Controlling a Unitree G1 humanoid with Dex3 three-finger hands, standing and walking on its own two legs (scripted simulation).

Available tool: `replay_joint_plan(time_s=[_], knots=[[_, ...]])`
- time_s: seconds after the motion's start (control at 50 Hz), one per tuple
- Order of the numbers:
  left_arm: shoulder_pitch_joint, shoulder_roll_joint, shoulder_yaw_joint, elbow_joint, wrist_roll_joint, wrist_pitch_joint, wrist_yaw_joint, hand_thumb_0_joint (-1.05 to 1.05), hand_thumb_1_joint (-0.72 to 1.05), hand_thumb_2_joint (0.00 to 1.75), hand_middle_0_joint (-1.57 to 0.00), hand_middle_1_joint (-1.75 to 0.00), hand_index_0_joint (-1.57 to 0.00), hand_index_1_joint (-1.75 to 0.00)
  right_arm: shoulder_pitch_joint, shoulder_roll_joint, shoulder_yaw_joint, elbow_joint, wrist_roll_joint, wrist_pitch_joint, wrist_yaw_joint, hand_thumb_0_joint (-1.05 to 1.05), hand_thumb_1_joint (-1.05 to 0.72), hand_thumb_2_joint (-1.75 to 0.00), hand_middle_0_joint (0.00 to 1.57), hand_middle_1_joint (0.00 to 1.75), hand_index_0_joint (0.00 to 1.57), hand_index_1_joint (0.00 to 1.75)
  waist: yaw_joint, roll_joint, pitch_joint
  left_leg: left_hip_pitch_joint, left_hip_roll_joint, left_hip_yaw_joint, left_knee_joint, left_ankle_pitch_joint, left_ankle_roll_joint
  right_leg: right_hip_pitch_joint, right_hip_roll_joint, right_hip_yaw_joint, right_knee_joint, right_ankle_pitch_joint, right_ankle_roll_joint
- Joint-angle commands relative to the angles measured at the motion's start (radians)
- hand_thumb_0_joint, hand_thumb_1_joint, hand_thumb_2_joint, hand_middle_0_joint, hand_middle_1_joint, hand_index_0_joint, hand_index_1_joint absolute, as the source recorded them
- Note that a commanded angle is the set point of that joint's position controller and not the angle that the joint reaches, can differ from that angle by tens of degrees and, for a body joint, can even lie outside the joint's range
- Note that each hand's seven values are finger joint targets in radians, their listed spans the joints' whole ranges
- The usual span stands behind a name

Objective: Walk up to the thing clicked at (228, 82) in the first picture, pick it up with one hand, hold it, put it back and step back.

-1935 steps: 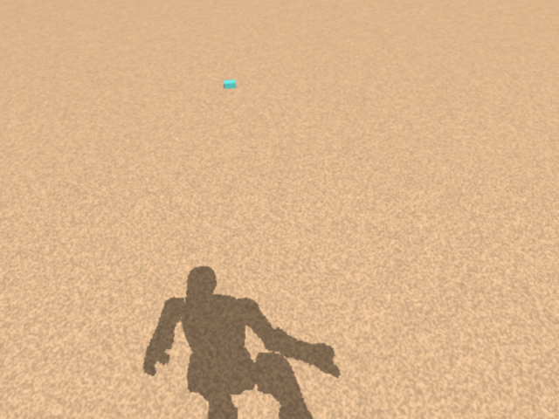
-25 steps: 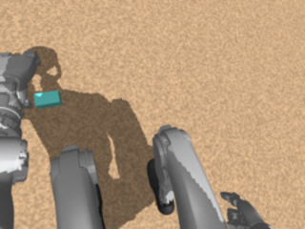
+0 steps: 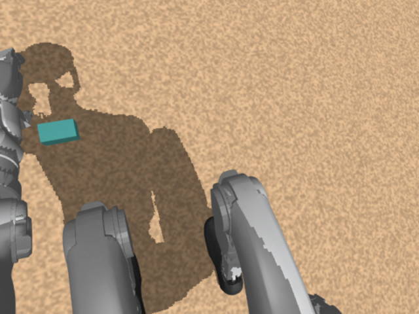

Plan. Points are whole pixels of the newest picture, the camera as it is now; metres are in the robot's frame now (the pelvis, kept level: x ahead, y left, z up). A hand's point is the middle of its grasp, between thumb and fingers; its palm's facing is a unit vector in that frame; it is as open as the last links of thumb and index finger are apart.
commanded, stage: home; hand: left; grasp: from above
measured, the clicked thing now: (59, 132) +0.50 +0.26 -0.33
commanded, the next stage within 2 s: none
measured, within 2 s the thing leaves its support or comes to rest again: neither
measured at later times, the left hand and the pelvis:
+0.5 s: hand out of the picture +0.31 +0.24 +0.07, palm faces -0.10 -0.86 -0.50, open 7.4 cm; pelvis +0.00 +0.00 +0.18, yaw +6 degrees
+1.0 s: hand out of the picture +0.23 +0.21 +0.27, palm faces +0.18 -0.96 -0.22, open 7.4 cm; pelvis +0.07 +0.00 +0.34, yaw +8 degrees
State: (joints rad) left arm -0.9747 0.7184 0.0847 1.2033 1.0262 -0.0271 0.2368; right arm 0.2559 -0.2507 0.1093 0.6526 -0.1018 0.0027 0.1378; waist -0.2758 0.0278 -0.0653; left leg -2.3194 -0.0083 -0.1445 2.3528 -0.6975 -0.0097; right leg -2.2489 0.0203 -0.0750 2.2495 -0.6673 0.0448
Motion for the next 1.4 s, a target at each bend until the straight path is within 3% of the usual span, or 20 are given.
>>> replay_joint_plan(time_s=[0.0,0.02,0.08,0.14,0.18,0.24,0.3,0.34,0.38,0.42,0.48,0.5,0.52,0.6,0.64,0.8,0.82,1.0,1.14,1.38], knots=[[-0.138,0.192,0.057,-0.378,-0.174,0.046,-0.072,0.0,0.73,0.85,-0.19,-0.31,-0.19,-0.31,0.201,-0.293,-0.164,-0.044,0.052,0.024,-0.02,0.0,-0.9,-0.9,0.2,0.3,0.2,0.3,0.101,0.349,-0.906,0.715,-0.007,0.101,-0.371,0.343,0.027,0.542,0.016,-0.053,-0.295,0.317,-0.095],[-0.049,0.159,0.055,-0.381,-0.208,0.059,-0.099,0.0,0.8,0.88,-0.2,-0.31,-0.2,-0.32,0.189,-0.281,-0.168,-0.052,0.059,0.031,-0.022,0.0,-0.9,-0.9,0.2,0.3,0.2,0.3,0.105,0.288,-0.867,0.703,-0.003,0.099,-0.39,0.329,0.033,0.554,0.018,-0.049,-0.323,0.308,-0.09],[0.062,0.052,0.019,-0.514,-0.321,0.081,-0.166,0.0,0.9,0.9,-0.2,-0.3,-0.2,-0.3,0.147,-0.25,-0.172,-0.074,0.074,0.043,-0.036,0.0,-0.9,-0.9,0.2,0.3,0.2,0.3,0.102,0.187,-0.773,0.669,-0.001,0.095,-0.439,0.287,0.043,0.597,0.019,-0.031,-0.397,0.289,-0.087],[0.136,0.037,0.035,-0.675,-0.419,0.099,-0.193,0.0,0.9,0.9,-0.2,-0.3,-0.2,-0.3,0.096,-0.232,-0.184,-0.114,0.089,0.04,-0.053,0.0,-0.9,-0.9,0.2,0.3,0.2,0.3,0.13,0.146,-0.782,0.716,0.006,0.092,-0.506,0.229,0.048,0.671,0.016,-0.019,-0.474,0.24,-0.082],[0.201,-0.054,-0.011,-0.713,-0.478,0.108,-0.203,0.0,0.9,0.9,-0.2,-0.3,-0.2,-0.3,0.067,-0.223,-0.187,-0.124,0.096,0.031,-0.061,0.0,-0.9,-0.9,0.2,0.3,0.2,0.3,0.116,0.136,-0.716,0.747,0.008,0.068,-0.568,0.184,0.041,0.659,0.008,-0.019,-0.507,0.206,-0.084],[0.259,-0.052,0.014,-0.819,-0.553,0.119,-0.195,0.0,0.9,0.9,-0.2,-0.3,-0.2,-0.3,0.029,-0.214,-0.193,-0.145,0.107,0.012,-0.082,0.0,-0.9,-0.9,0.2,0.3,0.2,0.3,0.155,0.174,-0.71,0.87,0.017,0.049,-0.661,0.135,0.032,0.675,0.004,-0.012,-0.561,0.163,-0.084],[0.351,-0.135,-0.016,-0.85,-0.629,0.145,-0.185,0.0,0.9,0.9,-0.2,-0.3,-0.2,-0.3,-0.016,-0.2,-0.187,-0.154,0.117,-0.013,-0.102,0.0,-0.9,-0.9,0.2,0.3,0.2,0.3,0.15,0.155,-0.651,0.929,0.018,0.036,-0.748,0.093,0.03,0.719,-0.001,-0.005,-0.621,0.148,-0.076],[0.396,-0.124,0.012,-0.914,-0.683,0.162,-0.171,0.0,0.9,0.9,-0.2,-0.3,-0.2,-0.3,-0.04,-0.199,-0.185,-0.162,0.124,-0.031,-0.122,0.0,-0.9,-0.9,0.2,0.3,0.2,0.3,0.171,0.161,-0.663,0.994,0.017,0.031,-0.795,0.074,0.029,0.769,-0.002,0.004,-0.667,0.135,-0.074],[0.489,-0.193,-0.027,-0.901,-0.73,0.19,-0.168,0.0,0.9,0.9,-0.2,-0.3,-0.2,-0.3,-0.068,-0.187,-0.178,-0.169,0.13,-0.048,-0.138,0.0,-0.9,-0.9,0.2,0.3,0.2,0.3,0.158,0.141,-0.591,1.02,0.017,0.03,-0.849,0.051,0.026,0.801,-0.003,0.01,-0.72,0.113,-0.072],[0.544,-0.196,-0.002,-0.943,-0.792,0.213,-0.156,0.0,0.9,0.9,-0.2,-0.3,-0.2,-0.3,-0.089,-0.178,-0.171,-0.182,0.134,-0.063,-0.155,0.0,-0.9,-0.9,0.2,0.3,0.2,0.3,0.167,0.106,-0.578,1.056,0.015,0.029,-0.894,0.02,0.03,0.864,-0.003,0.02,-0.78,0.084,-0.068],[0.612,-0.205,0.005,-1.029,-0.869,0.242,-0.145,0.0,0.9,0.9,-0.2,-0.3,-0.2,-0.3,-0.116,-0.16,-0.161,-0.2,0.139,-0.084,-0.178,0.0,-0.9,-0.9,0.2,0.3,0.2,0.3,0.179,0.105,-0.582,1.134,0.013,0.053,-0.945,0.062,0.032,0.966,-0.001,0.035,-0.858,0.107,-0.067],[0.652,-0.231,-0.009,-1.038,-0.897,0.253,-0.142,0.0,0.9,0.9,-0.2,-0.3,-0.2,-0.3,-0.119,-0.151,-0.154,-0.2,0.14,-0.091,-0.184,0.0,-0.9,-0.9,0.2,0.3,0.2,0.3,0.168,0.101,-0.555,1.144,0.013,0.056,-0.962,0.086,0.033,0.995,-0.003,0.036,-0.878,0.124,-0.066],[0.689,-0.233,0.011,-1.049,-0.918,0.263,-0.136,0.0,0.9,0.9,-0.2,-0.3,-0.2,-0.3,-0.119,-0.146,-0.151,-0.212,0.141,-0.098,-0.19,0.0,-0.9,-0.9,0.2,0.3,0.2,0.3,0.174,0.072,-0.56,1.164,0.011,0.06,-0.98,0.09,0.036,1.038,-0.001,0.039,-0.908,0.124,-0.066],[0.802,-0.281,0.007,-1.104,-0.982,0.308,-0.131,0.0,0.9,0.9,-0.2,-0.3,-0.2,-0.3,-0.11,-0.123,-0.135,-0.209,0.144,-0.119,-0.219,0.0,-0.9,-0.9,0.2,0.3,0.2,0.3,0.177,0.074,-0.526,1.272,0.014,0.073,-1.061,0.206,0.032,1.162,-0.003,0.045,-1.001,0.219,-0.066],[0.858,-0.302,0.028,-1.124,-1.012,0.328,-0.129,0.0,0.9,0.9,-0.2,-0.3,-0.2,-0.3,-0.099,-0.117,-0.128,-0.208,0.144,-0.129,-0.232,0.0,-0.9,-0.9,0.2,0.3,0.2,0.3,0.184,0.07,-0.49,1.319,0.017,0.058,-1.122,0.224,0.029,1.21,-0.005,0.042,-1.042,0.233,-0.065],[1.095,-0.356,0.037,-1.265,-1.076,0.381,-0.139,0.0,0.9,0.9,-0.2,-0.3,-0.2,-0.3,-0.059,-0.088,-0.108,-0.239,0.14,-0.174,-0.29,0.0,-0.9,-0.9,0.2,0.3,0.2,0.3,0.203,0.067,-0.386,1.502,0.013,0.081,-1.291,0.317,0.028,1.435,0.001,0.038,-1.245,0.315,-0.06],[1.135,-0.372,0.021,-1.284,-1.081,0.387,-0.141,0.0,0.9,0.9,-0.2,-0.3,-0.2,-0.3,-0.054,-0.084,-0.107,-0.247,0.139,-0.179,-0.294,0.0,-0.9,-0.9,0.2,0.3,0.2,0.3,0.198,0.058,-0.372,1.523,0.012,0.083,-1.311,0.331,0.027,1.461,0.001,0.036,-1.269,0.327,-0.056],[1.414,-0.398,0.008,-1.465,-1.086,0.423,-0.156,0.0,0.9,0.9,-0.2,-0.3,-0.2,-0.3,-0.014,-0.074,-0.112,-0.292,0.129,-0.217,-0.326,0.0,-0.9,-0.9,0.2,0.3,0.2,0.3,0.223,0.053,-0.266,1.69,0.01,0.092,-1.457,0.465,0.021,1.618,0.013,0.01,-1.406,0.428,-0.055],[1.461,-0.404,-0.011,-1.526,-1.08,0.437,-0.189,0.0,0.9,0.9,-0.2,-0.3,-0.2,-0.3,-0.027,-0.083,-0.118,-0.304,0.118,-0.249,-0.334,0.0,-0.9,-0.9,0.2,0.3,0.2,0.3,0.216,0.021,-0.159,1.718,0.011,0.087,-1.519,0.426,0.025,1.633,0.015,-0.007,-1.461,0.388,-0.049],[1.434,-0.386,0.003,-1.537,-1.067,0.431,-0.211,0.0,0.9,0.9,-0.2,-0.3,-0.2,-0.3,-0.029,-0.097,-0.128,-0.286,0.106,-0.284,-0.323,0.0,-0.9,-0.9,0.2,0.3,0.2,0.3,0.231,0.055,-0.184,1.755,0.007,0.083,-1.52,0.484,0.015,1.66,0.008,0.001,-1.444,0.426,-0.053]])
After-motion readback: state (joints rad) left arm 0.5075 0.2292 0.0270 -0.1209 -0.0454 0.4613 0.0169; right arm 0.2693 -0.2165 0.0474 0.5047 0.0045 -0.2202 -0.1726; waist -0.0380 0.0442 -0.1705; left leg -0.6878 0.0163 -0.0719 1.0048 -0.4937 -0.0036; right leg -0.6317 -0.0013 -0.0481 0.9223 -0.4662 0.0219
